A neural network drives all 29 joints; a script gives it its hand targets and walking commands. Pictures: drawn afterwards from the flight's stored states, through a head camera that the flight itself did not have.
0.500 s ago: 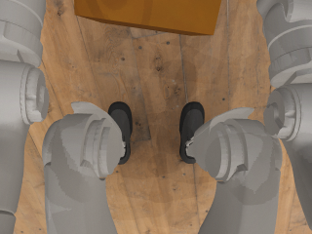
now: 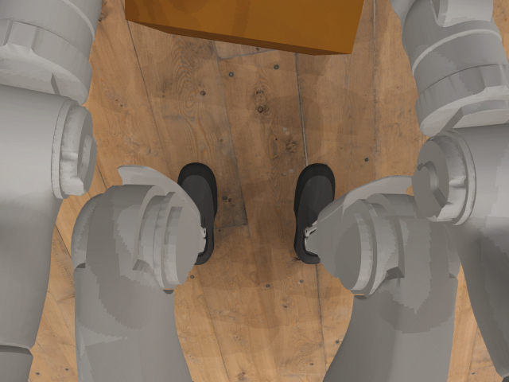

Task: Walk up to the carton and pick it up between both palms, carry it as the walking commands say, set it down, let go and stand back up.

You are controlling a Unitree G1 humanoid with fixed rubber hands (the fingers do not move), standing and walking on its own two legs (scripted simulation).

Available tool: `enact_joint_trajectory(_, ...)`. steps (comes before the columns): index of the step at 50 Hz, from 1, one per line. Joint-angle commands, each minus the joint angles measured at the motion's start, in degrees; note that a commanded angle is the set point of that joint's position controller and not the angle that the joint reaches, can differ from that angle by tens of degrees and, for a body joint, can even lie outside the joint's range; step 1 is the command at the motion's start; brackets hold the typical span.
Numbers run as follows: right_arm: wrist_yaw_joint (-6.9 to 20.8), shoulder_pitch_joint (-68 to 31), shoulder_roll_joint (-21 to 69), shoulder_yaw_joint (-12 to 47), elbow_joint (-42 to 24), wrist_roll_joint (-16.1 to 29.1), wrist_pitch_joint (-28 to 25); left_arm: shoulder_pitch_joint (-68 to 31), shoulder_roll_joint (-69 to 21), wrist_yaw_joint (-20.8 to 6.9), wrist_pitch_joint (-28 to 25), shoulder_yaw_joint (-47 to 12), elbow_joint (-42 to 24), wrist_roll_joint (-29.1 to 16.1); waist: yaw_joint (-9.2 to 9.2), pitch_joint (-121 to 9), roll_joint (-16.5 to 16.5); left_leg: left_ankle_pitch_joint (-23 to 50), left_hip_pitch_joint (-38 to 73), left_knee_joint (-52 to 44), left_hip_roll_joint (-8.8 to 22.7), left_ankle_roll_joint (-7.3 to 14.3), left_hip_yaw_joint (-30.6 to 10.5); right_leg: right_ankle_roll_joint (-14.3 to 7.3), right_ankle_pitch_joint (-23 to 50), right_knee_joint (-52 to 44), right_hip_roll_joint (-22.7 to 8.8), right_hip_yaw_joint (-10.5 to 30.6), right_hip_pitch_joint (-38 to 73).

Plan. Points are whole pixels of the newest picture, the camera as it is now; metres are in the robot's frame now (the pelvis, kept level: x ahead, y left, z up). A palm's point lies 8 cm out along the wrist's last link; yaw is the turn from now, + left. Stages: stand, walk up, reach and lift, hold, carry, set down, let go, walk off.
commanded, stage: reach and lift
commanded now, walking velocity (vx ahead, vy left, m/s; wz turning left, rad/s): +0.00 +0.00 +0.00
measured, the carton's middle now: out of the picture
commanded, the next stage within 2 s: none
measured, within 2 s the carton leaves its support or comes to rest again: leaves its support in 0.84 s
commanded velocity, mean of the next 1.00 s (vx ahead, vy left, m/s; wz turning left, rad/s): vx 0.00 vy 0.00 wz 0.00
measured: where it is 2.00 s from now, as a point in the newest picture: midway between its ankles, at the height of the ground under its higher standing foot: (256, 229)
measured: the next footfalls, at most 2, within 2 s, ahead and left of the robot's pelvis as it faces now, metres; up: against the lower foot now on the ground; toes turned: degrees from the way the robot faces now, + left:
none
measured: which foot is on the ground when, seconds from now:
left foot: down 0.00-1.00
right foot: down 0.00-1.00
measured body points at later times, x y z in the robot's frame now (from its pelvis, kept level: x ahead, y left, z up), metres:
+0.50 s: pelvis +0.00 +0.00 -0.01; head +0.39 +0.02 +0.21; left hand +0.58 +0.19 -0.20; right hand +0.57 -0.14 -0.20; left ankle +0.11 +0.11 -0.32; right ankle +0.12 -0.12 -0.32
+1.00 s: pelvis +0.00 -0.01 +0.01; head +0.37 +0.02 +0.24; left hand +0.58 +0.18 -0.16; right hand +0.57 -0.15 -0.16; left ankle +0.11 +0.11 -0.32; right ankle +0.12 -0.12 -0.32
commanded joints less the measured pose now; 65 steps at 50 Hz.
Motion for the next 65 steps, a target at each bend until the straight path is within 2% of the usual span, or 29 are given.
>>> enact_joint_trajectory(1,1.5,-19.1,0.1,1.8,-9.3,0.2,-2.3,-22.9,-1.2,-1.5,-2.4,-1.5,-9.3,-0.7,-1.36,-73.1,3.3,25.2,36.3,-9.5,-2.1,-1.8,-3.5,0.6,25.1,-6.6,3.5,0.9,35.9)
enact_joint_trajectory(5,3.0,-21.1,5.9,3.6,-9.9,0.6,-2.0,-25.8,-6.3,-2.7,-2.3,-3.5,-10.7,-1.7,-1.27,-71.7,3.4,24.0,35.2,-9.7,-2.2,-1.9,-3.3,0.5,24.8,-6.6,3.5,1.0,36.1)
enact_joint_trajectory(7,4.6,-23.3,11.6,4.4,-10.7,0.1,-1.6,-27.3,-12.8,-4.3,-1.8,-5.0,-10.0,-1.5,-1.32,-70.1,3.6,23.5,34.9,-9.6,-2.5,-2.0,-3.0,0.2,24.2,-6.6,3.7,1.2,35.5)
enact_joint_trajectory(9,6.8,-25.9,19.9,6.0,-11.6,-0.7,-1.0,-30.0,-21.9,-6.7,-1.4,-6.8,-10.8,-1.8,-2.17,-68.4,2.9,23.6,35.2,-9.8,-3.0,-1.8,-3.0,0.3,24.2,-6.7,3.9,1.0,35.6)
enact_joint_trajectory(11,10.0,-28.8,30.8,7.0,-12.1,-1.2,0.0,-32.1,-33.7,-9.8,-0.7,-7.2,-12.4,-0.5,-1.28,-66.2,2.9,22.3,33.8,-9.7,-3.9,-1.7,-2.4,0.0,22.6,-6.4,4.6,0.9,34.7)
enact_joint_trajectory(14,14.1,-29.6,40.4,5.6,-12.5,-3.2,1.6,-32.1,-42.8,-13.7,0.8,-6.0,-15.1,1.3,-0.98,-62.8,2.1,21.3,31.5,-9.0,-4.8,-1.2,-1.4,-0.1,21.1,-5.8,5.3,0.4,33.4)
enact_joint_trajectory(16,15.8,-29.3,43.4,5.0,-13.6,-3.8,2.4,-30.2,-46.7,-15.4,1.7,-5.0,-15.5,1.5,-1.72,-61.9,1.2,20.8,29.9,-8.8,-5.0,-0.8,-1.5,-0.2,21.0,-5.5,5.5,-0.1,32.9)
enact_joint_trajectory(19,17.6,-28.4,47.2,4.9,-15.1,-3.3,3.3,-29.9,-49.9,-17.1,2.6,-5.2,-16.7,1.4,-0.75,-62.3,2.1,21.2,29.0,-8.7,-5.0,-0.7,-1.0,-1.0,22.2,-5.3,5.6,0.0,33.7)
enact_joint_trajectory(21,18.2,-27.6,47.7,4.7,-15.2,-3.2,3.8,-30.2,-50.4,-17.7,2.9,-5.5,-18.2,0.6,-1.67,-62.0,1.8,21.3,28.6,-8.7,-4.8,-0.5,-1.3,-1.2,22.4,-5.0,5.5,-0.1,33.3)
enact_joint_trajectory(23,18.5,-28.4,47.6,4.9,-16.3,-2.4,3.8,-29.9,-50.9,-17.9,3.2,-5.9,-18.5,0.1,-1.68,-62.5,3.2,22.1,29.3,-8.4,-4.8,-0.5,-1.1,-1.3,22.5,-4.6,5.4,-0.3,32.5)
enact_joint_trajectory(24,18.7,-28.5,47.7,5.4,-17.1,-1.7,3.7,-29.8,-51.4,-17.8,3.3,-6.0,-18.9,-0.1,-0.99,-63.4,3.5,23.1,30.6,-8.4,-4.8,-0.5,-1.4,-1.4,23.0,-4.2,5.4,-0.4,32.1)
enact_joint_trajectory(29,18.7,-29.2,47.4,6.6,-17.8,-0.5,3.9,-30.6,-52.2,-17.6,3.5,-7.7,-19.5,-1.8,-2.69,-64.9,3.4,23.9,32.8,-8.2,-4.8,-0.4,-1.8,-1.5,23.1,-3.8,5.2,-1.2,31.2)
enact_joint_trajectory(32,18.3,-31.5,47.2,7.8,-20.5,0.7,3.5,-31.3,-52.4,-17.0,3.4,-8.3,-20.7,-2.3,-2.3,-70.5,3.9,26.5,36.5,-7.9,-5.1,-0.3,-1.9,-1.3,24.6,-3.7,5.4,-1.4,33.1)
enact_joint_trajectory(34,17.8,-32.4,47.6,8.7,-22.0,2.0,3.5,-33.2,-52.0,-16.4,3.2,-9.5,-23.8,-3.2,-2.34,-75.3,4.2,28.7,39.5,-8.2,-5.1,-0.4,-2.2,-1.2,26.1,-3.6,5.4,-1.9,34.2)
enact_joint_trajectory(35,17.4,-32.9,47.4,9.0,-23.0,2.0,3.4,-34.2,-52.7,-16.1,3.1,-9.7,-24.6,-3.6,-3.25,-78.1,4.6,29.4,40.7,-7.8,-5.2,-0.6,-1.9,-1.3,26.8,-3.9,5.7,-1.9,35.0)
enact_joint_trajectory(36,17.1,-33.5,47.7,9.6,-24.7,2.8,3.3,-34.9,-52.3,-15.7,3.0,-10.5,-27.2,-4.2,-2.51,-82.6,4.9,31.3,43.6,-7.9,-5.5,-0.5,-2.1,-1.2,27.9,-3.6,5.7,-2.1,35.8)
enact_joint_trajectory(39,15.8,-36.4,47.9,11.1,-29.8,3.9,3.5,-37.7,-51.1,-14.4,2.9,-10.3,-32.0,-5.0,-2.34,-93.4,4.0,35.4,48.6,-8.1,-5.9,-0.4,-1.9,-0.9,31.5,-4.4,6.0,-2.4,40.0)
enact_joint_trajectory(44,14.1,-40.7,47.2,12.3,-35.1,4.3,4.6,-40.3,-49.6,-12.9,4.0,-9.0,-34.1,-3.4,-1.45,-101.6,4.1,33.4,50.7,-9.2,-6.1,-0.2,-0.8,-0.7,30.5,-6.8,6.4,-2.2,43.2)
enact_joint_trajectory(45,13.9,-40.3,46.4,11.2,-34.0,3.7,5.0,-40.4,-48.6,-12.6,4.3,-7.6,-33.3,-2.3,-1.59,-100.6,4.0,31.1,49.0,-9.6,-6.1,0.0,-0.5,-0.7,29.1,-6.9,6.1,-2.3,43.7)
enact_joint_trajectory(49,13.7,-40.2,48.1,10.0,-31.4,1.4,6.2,-37.5,-49.2,-13.7,5.5,-3.7,-28.1,1.6,0.2,-93.7,2.8,22.8,39.2,-11.4,-6.2,0.4,1.4,-0.6,25.2,-9.3,6.3,-1.1,45.3)
enact_joint_trajectory(51,13.9,-39.8,48.7,9.1,-31.1,-0.1,6.9,-36.5,-50.4,-14.9,6.2,-2.7,-27.5,3.0,-0.45,-92.6,1.7,19.5,36.0,-12.1,-6.1,0.4,2.1,-0.7,24.1,-10.3,6.4,-0.6,47.5)
enact_joint_trajectory(52,14.0,-40.5,49.1,9.3,-32.0,-0.5,7.1,-36.5,-51.1,-15.4,6.5,-2.7,-27.5,3.2,0.13,-94.3,1.9,19.6,36.1,-12.1,-6.0,0.2,2.5,-0.8,24.8,-10.2,6.3,-0.3,48.4)
enact_joint_trajectory(55,14.6,-38.9,51.6,8.7,-30.7,-2.0,8.5,-35.0,-53.0,-16.9,7.7,-2.1,-26.3,4.0,-1.05,-94.7,0.6,18.5,35.2,-12.8,-6.0,0.4,2.5,-0.5,24.4,-11.3,6.5,-0.5,49.0)
enact_joint_trajectory(57,15.1,-40.1,52.9,9.6,-33.9,-1.6,9.0,-33.5,-55.0,-17.5,8.7,-2.6,-27.3,4.5,-0.43,-98.1,1.0,19.6,36.9,-13.4,-6.2,0.2,2.7,-0.3,25.4,-11.5,6.7,-0.8,50.6)
enact_joint_trajectory(58,15.3,-40.4,52.9,9.4,-33.7,-1.8,9.5,-32.4,-55.3,-17.7,9.2,-2.1,-26.0,4.4,-0.85,-98.0,0.4,19.4,37.5,-13.6,-6.0,0.3,2.3,-0.4,24.4,-11.7,6.5,-1.2,49.5)
enact_joint_trajectory(60,15.7,-40.4,54.7,10.7,-35.8,-1.1,9.8,-32.7,-56.9,-18.0,9.5,-3.6,-29.0,4.2,-0.61,-102.0,1.3,22.3,39.9,-13.7,-6.3,0.1,2.6,-0.2,26.9,-11.8,6.8,-1.2,50.6)
enact_joint_trajectory(62,15.7,-40.2,55.4,11.8,-38.6,-0.4,10.1,-34.8,-58.1,-17.7,9.6,-5.8,-34.5,3.1,-1.15,-109.0,2.2,25.9,45.3,-13.9,-6.4,-0.1,2.1,-0.1,30.2,-11.4,7.0,-1.8,52.9)
enact_joint_trajectory(64,15.8,-39.6,54.2,11.4,-38.1,-0.9,10.6,-35.1,-57.6,-17.3,10.0,-6.1,-34.8,2.5,-2.8,-109.7,2.1,27.5,47.5,-13.8,-6.3,-0.1,1.3,-0.1,29.4,-11.8,6.8,-2.1,49.6)
enact_joint_trajectory(65,16.0,-38.5,55.5,11.7,-38.6,-0.6,10.8,-36.1,-58.1,-17.0,9.9,-7.0,-37.1,2.5,-1.75,-111.4,3.6,28.8,49.7,-14.2,-6.6,-0.3,1.4,-0.2,29.8,-11.9,7.0,-2.1,49.4)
